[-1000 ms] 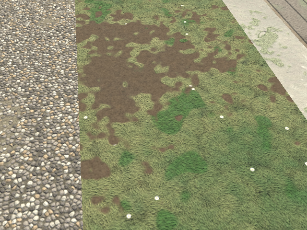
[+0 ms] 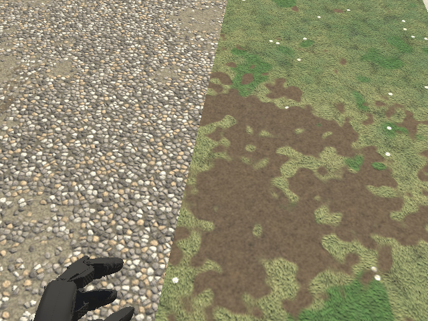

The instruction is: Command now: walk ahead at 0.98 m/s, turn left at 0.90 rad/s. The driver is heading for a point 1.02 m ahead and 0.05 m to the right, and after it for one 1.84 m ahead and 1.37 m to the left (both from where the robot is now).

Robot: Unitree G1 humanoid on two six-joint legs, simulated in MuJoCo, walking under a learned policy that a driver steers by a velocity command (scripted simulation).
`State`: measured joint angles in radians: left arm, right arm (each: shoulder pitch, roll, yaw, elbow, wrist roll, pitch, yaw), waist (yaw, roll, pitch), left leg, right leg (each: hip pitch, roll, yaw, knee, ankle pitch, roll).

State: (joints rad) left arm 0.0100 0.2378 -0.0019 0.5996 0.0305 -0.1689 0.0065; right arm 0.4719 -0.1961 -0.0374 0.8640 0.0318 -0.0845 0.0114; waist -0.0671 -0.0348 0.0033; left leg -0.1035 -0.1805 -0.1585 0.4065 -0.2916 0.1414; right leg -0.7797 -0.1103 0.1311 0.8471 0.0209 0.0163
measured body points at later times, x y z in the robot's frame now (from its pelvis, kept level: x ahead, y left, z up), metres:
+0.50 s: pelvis +0.41 +0.03 -0.01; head +0.42 +0.04 +0.44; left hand +0.23 +0.25 -0.13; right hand +0.74 -0.07 -0.04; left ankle +0.56 +0.24 -0.68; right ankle +0.32 -0.16 -0.74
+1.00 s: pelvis +0.81 +0.13 -0.03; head +0.82 +0.11 +0.42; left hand +1.06 +0.35 -0.08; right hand +0.78 -0.15 -0.17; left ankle +0.60 +0.26 -0.74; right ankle +1.03 +0.02 -0.70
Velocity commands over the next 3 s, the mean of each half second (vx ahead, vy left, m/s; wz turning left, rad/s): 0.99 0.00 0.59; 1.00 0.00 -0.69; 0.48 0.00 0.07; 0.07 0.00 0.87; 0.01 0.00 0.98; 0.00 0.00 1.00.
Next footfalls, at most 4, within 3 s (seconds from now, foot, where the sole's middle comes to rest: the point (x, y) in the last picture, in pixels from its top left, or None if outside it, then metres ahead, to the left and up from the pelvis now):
0.14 right None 0.36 -0.15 -0.77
0.60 left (118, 285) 0.64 0.27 -0.77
1.06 right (188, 179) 1.06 0.04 -0.77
1.54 left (160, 130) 1.34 0.15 -0.77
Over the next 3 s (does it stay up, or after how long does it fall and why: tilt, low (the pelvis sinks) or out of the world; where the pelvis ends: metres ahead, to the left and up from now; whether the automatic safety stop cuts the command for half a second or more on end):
stays up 1.31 0.09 -0.01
